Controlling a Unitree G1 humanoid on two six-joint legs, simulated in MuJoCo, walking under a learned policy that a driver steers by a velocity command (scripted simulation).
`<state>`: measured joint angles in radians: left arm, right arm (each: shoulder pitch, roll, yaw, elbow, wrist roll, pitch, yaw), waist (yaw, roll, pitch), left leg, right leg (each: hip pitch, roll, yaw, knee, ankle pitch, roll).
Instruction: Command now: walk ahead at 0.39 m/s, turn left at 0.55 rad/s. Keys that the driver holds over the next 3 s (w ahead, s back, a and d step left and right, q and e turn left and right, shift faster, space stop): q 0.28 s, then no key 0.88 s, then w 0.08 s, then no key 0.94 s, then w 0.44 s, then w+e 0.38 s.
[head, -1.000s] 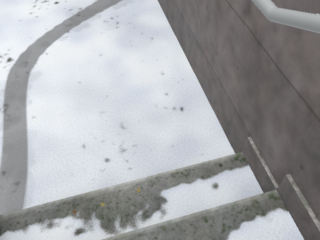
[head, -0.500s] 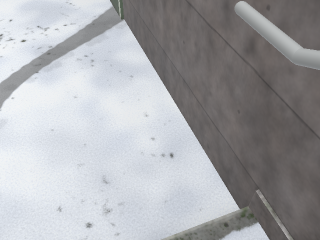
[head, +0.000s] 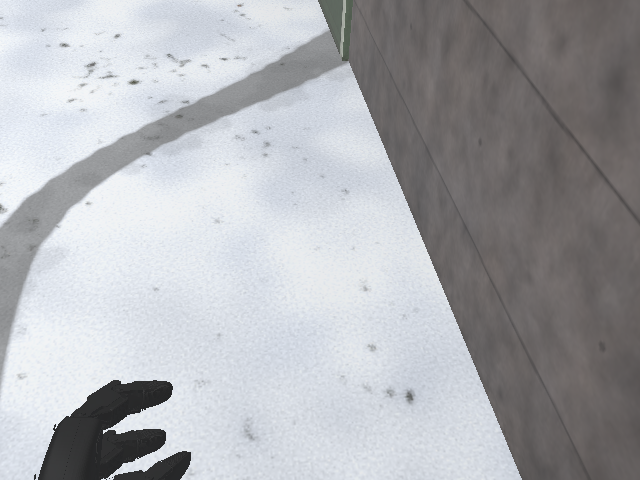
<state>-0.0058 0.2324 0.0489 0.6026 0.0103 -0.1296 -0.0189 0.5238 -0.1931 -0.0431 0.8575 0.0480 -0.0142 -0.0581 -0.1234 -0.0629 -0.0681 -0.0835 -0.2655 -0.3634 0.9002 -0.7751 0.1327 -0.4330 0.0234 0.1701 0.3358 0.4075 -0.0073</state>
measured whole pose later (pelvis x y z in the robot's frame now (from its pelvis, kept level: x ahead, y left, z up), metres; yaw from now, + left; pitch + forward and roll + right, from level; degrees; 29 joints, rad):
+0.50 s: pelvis +0.16 -0.02 -0.08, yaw +12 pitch +2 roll +0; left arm 0.33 0.21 0.01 0.90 -0.01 0.01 0.03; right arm 0.11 -0.19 -0.04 0.57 0.02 0.04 -0.02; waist 0.04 0.06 -0.03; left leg -0.51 0.01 -0.12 0.88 -0.27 -0.03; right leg -0.19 0.00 -0.09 0.54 -0.39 -0.04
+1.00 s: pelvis +0.17 +0.01 -0.08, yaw +13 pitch +0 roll +0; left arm 0.27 0.21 0.03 0.90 0.01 0.07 0.02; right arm 0.14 -0.18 -0.04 0.70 0.01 0.05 -0.01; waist 0.03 0.00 0.02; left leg -0.27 -0.01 -0.07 0.55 -0.28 -0.02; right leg -0.13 -0.03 0.00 0.51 -0.37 0.03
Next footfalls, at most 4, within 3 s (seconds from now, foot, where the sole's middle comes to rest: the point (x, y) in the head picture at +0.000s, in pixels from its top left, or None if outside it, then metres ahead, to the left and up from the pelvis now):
0.04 right None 0.17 -0.13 -0.85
0.54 left None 0.18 0.14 -0.85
3.00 right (305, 479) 0.65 -0.05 -1.00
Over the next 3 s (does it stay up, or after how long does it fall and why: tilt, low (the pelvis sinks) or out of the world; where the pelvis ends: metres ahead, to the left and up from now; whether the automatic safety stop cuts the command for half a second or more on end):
stays up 0.47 0.03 -0.20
